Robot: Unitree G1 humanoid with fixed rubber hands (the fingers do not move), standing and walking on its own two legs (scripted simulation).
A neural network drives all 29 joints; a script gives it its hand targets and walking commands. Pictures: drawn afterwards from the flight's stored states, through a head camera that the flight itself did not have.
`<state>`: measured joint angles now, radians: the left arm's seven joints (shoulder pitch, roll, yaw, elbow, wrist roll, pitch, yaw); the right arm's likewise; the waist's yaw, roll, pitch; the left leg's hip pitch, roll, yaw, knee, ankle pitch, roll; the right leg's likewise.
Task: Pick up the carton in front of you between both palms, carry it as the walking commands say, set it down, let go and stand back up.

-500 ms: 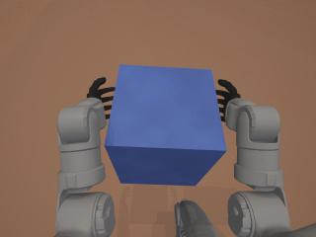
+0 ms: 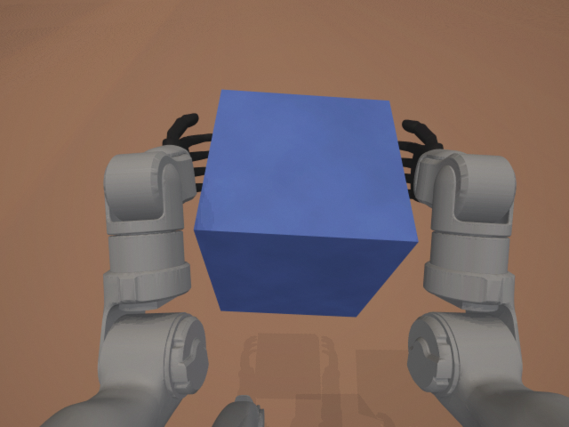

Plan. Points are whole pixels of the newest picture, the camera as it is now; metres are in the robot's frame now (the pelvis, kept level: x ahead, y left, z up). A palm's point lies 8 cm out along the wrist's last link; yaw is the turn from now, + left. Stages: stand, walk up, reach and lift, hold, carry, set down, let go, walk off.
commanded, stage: carry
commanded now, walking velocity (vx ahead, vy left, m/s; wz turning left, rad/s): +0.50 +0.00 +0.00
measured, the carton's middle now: (296, 216) +0.39 +0.02 +0.10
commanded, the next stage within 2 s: none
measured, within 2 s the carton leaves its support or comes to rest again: neither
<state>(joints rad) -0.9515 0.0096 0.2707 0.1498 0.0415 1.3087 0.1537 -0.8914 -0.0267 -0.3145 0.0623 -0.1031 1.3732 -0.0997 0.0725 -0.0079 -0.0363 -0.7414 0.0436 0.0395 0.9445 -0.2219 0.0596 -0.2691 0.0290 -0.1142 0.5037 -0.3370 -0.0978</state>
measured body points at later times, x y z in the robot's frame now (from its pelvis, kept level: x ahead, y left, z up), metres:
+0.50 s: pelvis +0.31 +0.01 +0.00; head +0.36 +0.03 +0.45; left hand +0.71 +0.14 +0.12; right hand +0.68 -0.16 +0.11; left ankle +0.21 +0.11 -0.73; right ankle +0.43 -0.13 -0.70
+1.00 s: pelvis +0.66 +0.02 -0.01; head +0.64 +0.02 +0.44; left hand +0.95 +0.17 +0.10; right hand +0.94 -0.13 +0.09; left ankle +0.77 +0.11 -0.74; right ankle +0.49 -0.10 -0.72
